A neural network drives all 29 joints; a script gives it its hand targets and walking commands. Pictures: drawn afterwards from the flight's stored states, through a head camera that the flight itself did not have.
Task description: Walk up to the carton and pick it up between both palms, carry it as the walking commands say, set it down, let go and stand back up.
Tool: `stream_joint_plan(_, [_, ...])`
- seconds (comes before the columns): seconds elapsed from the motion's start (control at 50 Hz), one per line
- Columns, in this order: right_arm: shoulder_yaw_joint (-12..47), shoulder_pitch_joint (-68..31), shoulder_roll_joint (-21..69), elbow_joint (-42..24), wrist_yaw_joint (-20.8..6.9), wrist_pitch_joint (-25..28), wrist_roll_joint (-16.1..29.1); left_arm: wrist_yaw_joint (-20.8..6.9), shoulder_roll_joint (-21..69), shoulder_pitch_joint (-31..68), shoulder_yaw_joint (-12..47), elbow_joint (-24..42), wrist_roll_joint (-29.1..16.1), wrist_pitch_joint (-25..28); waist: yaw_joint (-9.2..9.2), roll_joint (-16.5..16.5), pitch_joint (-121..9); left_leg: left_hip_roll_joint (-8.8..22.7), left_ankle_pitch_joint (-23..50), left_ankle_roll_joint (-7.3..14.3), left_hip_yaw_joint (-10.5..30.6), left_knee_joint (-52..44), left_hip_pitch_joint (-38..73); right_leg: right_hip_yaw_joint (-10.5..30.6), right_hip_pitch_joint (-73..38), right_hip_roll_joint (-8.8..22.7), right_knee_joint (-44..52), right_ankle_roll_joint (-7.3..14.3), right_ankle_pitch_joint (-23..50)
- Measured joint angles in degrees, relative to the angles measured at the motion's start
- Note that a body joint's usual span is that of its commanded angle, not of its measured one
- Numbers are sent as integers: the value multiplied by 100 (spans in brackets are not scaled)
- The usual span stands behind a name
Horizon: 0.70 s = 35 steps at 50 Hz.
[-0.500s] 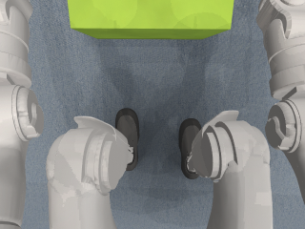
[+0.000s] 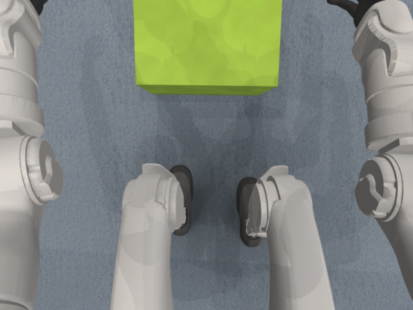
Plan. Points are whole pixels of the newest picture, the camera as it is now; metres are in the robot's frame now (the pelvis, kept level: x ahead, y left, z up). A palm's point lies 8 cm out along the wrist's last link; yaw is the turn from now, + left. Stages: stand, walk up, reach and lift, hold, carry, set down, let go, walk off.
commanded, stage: set down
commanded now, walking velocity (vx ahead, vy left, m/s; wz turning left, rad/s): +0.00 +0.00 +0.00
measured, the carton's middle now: (206, 48) +0.57 +0.04 -0.36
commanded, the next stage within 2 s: let go in 0.80 s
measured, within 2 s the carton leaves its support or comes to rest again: neither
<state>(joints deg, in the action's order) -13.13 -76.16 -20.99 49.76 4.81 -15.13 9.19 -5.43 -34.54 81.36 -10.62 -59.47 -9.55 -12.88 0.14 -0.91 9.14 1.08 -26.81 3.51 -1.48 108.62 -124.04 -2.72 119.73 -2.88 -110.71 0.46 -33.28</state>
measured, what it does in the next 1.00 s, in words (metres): rises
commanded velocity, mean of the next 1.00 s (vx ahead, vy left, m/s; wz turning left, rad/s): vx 0.00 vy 0.00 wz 0.00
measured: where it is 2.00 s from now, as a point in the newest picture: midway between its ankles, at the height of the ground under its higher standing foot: (215, 217)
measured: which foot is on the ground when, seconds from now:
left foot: down 0.00-1.00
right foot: down 0.00-1.00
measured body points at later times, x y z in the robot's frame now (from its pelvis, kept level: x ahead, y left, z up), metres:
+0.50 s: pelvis +0.02 +0.00 +0.13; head +0.35 +0.03 +0.45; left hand +0.57 +0.30 +0.05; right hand +0.57 -0.19 +0.04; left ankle +0.13 +0.10 -0.41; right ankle +0.10 -0.11 -0.41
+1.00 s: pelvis +0.05 +0.00 +0.23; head +0.35 +0.03 +0.56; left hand +0.54 +0.29 +0.12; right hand +0.55 -0.19 +0.11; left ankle +0.12 +0.10 -0.41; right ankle +0.10 -0.11 -0.41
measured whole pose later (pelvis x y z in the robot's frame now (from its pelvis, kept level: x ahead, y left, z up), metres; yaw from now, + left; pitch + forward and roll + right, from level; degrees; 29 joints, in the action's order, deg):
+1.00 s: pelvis +0.05 +0.00 +0.23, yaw +3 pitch +43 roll -2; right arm -18.8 -53.8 -13.6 42.5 -1.5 -10.9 -1.0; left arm -8.3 -24.9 60.0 -18.7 -51.4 3.1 -9.9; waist -0.9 -0.5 -0.9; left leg -1.3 -12.9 1.8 0.4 53.7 -83.5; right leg -1.3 80.0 -2.1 -55.4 0.7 -18.2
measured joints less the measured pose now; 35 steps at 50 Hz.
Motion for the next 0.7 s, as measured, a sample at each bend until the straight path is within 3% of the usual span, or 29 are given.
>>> stream_joint_plan(0.24, [-235, 605, 116, -541, -175, -222, -135, -216, 17, -542, -163, 512, 152, -237, -30, -6, -581, -82, 189, -72, 59, -1276, 758, 39, -739, 10, 1310, 1, 240])
stream_joint_plan(0.7, [-508, 1334, 401, -549, -438, -28, -444, -518, 247, -1215, -403, 464, 428, -32, -118, 1, -1019, -175, 983, -143, 121, -4214, 3048, 147, -2965, 34, 4259, 8, 1112])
